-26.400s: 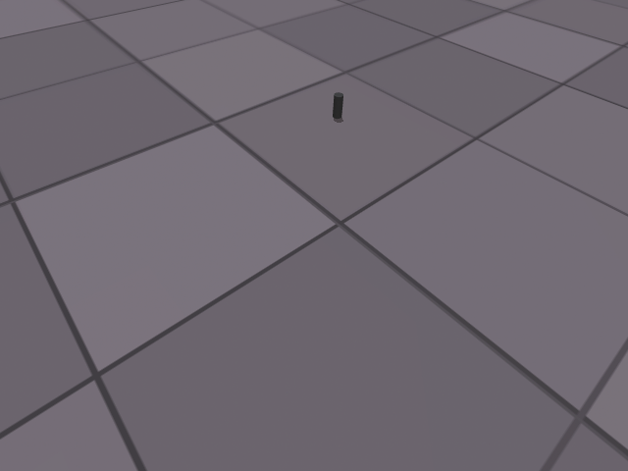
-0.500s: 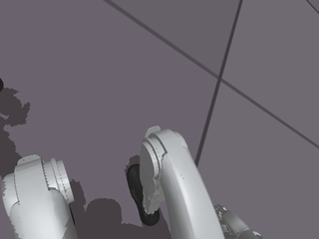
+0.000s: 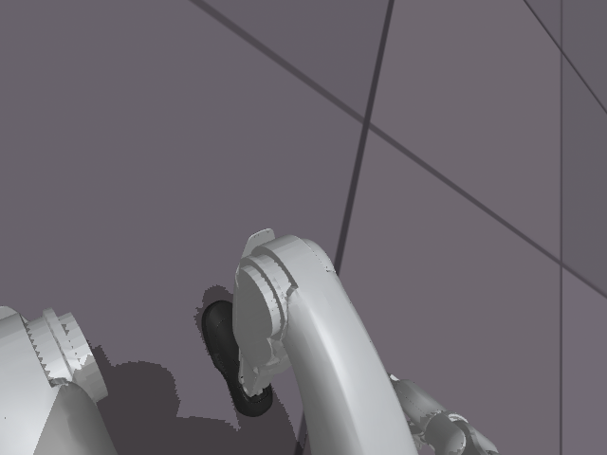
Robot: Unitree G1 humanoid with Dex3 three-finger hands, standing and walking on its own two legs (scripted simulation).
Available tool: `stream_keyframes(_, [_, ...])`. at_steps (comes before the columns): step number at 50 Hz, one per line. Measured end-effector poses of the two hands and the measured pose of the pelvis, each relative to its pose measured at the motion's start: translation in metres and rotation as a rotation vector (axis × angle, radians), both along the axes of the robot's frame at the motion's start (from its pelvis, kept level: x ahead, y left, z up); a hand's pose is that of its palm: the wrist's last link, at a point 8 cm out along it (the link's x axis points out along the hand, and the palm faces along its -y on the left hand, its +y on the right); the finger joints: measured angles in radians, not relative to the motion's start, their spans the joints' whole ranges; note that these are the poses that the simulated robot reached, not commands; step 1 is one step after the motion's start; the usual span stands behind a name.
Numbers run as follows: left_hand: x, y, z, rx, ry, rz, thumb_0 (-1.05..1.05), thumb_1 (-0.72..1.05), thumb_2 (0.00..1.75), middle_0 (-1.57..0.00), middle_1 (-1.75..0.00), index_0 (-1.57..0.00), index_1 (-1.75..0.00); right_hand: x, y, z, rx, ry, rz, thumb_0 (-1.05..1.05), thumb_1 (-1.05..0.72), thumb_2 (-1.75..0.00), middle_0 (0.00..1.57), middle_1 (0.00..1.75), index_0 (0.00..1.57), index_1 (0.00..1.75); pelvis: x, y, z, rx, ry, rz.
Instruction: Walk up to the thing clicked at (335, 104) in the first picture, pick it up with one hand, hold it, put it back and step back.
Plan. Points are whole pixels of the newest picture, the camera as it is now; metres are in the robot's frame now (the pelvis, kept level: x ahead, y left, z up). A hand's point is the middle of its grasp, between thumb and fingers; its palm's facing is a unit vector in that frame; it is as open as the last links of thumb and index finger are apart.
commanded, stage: lower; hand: left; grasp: from the side
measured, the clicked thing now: out of the picture +0.51 +0.30 -0.23
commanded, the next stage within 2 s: loosen in 0.22 s
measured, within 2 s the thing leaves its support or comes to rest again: rests again in 0.98 s
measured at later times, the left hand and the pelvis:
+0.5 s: hand out of the picture +0.52 +0.29 -0.16, palm faces +0.31 -0.95 -0.03, open 5.2 cm; pelvis +0.00 +0.01 +0.00, yaw -2 degrees
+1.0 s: hand out of the picture +0.52 +0.29 -0.16, palm faces +0.31 -0.95 -0.02, open 14.0 cm; pelvis +0.00 +0.01 +0.01, yaw -2 degrees
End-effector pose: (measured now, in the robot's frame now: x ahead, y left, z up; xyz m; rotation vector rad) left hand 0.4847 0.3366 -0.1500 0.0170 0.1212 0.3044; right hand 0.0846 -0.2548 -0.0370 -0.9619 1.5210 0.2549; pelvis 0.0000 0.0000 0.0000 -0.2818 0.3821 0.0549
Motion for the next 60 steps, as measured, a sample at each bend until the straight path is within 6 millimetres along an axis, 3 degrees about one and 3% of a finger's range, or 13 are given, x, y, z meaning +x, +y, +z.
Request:
stream_keyframes(19, [-0.004, -0.002, -0.009, 0.001, -0.02, 0.003, 0.04, -0.06, 1.02, -0.84, -1.07, -1.34, -1.39, 0.025, 0.009, 0.011, -0.048, -0.031, 0.111, -0.01, -0.88, -0.89, 0.21, 0.3, 0.21, 0.3, -0.003, 0.007, 0.003, -0.043, -0.03, -0.011])
stream_keyframes(25, [-0.005, -0.002, -0.009, 0.0, -0.027, 0.014, 0.02, -0.03, 0.95, -0.85, -1.02, -1.28, -1.26, 0.027, 0.01, 0.013, -0.052, -0.03, 0.123, -0.01, -0.89, -0.89, 0.21, 0.3, 0.21, 0.3, -0.004, 0.007, 0.005, -0.046, -0.03, -0.011])
stream_keyframes(35, [-0.004, -0.005, -0.007, 0.002, -0.034, 0.009, 0.01, -0.09, 0.64, -0.81, -0.81, -0.96, -0.86, 0.027, 0.008, 0.014, -0.054, -0.02, 0.117, -0.01, -0.9, -0.89, 0.21, 0.3, 0.21, 0.3, -0.004, 0.006, 0.007, -0.044, -0.022, -0.011])
stream_keyframes(52, [-0.002, -0.005, -0.005, -0.001, -0.035, 0.014, 0.0, -0.41, 0.25, -0.41, -0.37, -0.43, -0.36, 0.024, 0.009, 0.015, -0.055, -0.019, 0.103, -0.01, -0.91, -0.89, 0.21, 0.3, 0.21, 0.3, -0.004, 0.006, 0.008, -0.045, -0.018, -0.012])
stream_keyframes(60, [-0.003, 0.0, -0.004, 0.002, -0.042, 0.026, 0.0, -0.54, 0.15, -0.21, -0.2, -0.22, -0.2, 0.025, 0.009, 0.014, -0.055, -0.024, 0.097, -0.01, -0.9, -0.89, 0.21, 0.3, 0.21, 0.3, -0.004, 0.006, 0.008, -0.043, -0.018, -0.013])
